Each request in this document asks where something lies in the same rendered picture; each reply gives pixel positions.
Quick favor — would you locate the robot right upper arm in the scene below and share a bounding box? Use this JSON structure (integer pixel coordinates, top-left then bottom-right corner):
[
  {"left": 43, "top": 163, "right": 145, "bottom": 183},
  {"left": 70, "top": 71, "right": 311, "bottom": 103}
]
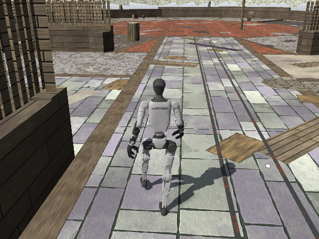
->
[{"left": 169, "top": 100, "right": 183, "bottom": 126}]

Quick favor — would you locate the left robot shin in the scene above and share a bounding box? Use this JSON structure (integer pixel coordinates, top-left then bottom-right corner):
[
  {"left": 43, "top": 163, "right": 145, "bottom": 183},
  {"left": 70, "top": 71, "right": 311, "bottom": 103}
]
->
[{"left": 142, "top": 153, "right": 149, "bottom": 181}]

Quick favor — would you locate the robot right forearm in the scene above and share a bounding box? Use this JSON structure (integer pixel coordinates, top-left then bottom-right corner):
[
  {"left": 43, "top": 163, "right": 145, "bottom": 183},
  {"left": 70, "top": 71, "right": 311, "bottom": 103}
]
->
[{"left": 177, "top": 119, "right": 184, "bottom": 133}]

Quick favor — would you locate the robot left hand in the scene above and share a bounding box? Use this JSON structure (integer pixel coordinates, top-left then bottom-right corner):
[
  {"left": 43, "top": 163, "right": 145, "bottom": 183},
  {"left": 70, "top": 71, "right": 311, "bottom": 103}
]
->
[{"left": 127, "top": 144, "right": 139, "bottom": 159}]

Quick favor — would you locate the robot right foot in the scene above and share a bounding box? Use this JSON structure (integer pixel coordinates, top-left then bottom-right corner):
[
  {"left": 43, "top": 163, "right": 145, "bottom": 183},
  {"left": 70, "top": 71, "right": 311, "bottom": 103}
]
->
[{"left": 159, "top": 202, "right": 167, "bottom": 216}]

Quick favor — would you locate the robot left forearm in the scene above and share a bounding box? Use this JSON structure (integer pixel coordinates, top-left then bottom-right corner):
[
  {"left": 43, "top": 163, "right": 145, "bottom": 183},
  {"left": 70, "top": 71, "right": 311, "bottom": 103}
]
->
[{"left": 129, "top": 121, "right": 140, "bottom": 146}]

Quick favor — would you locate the robot left upper arm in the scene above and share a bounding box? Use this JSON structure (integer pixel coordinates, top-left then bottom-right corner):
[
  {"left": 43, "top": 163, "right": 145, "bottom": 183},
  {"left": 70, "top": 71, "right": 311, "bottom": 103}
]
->
[{"left": 136, "top": 100, "right": 149, "bottom": 129}]

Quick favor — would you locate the robot right hand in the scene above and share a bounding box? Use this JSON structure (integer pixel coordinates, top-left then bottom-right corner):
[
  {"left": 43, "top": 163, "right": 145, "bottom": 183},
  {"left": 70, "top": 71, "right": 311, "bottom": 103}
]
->
[{"left": 172, "top": 130, "right": 184, "bottom": 139}]

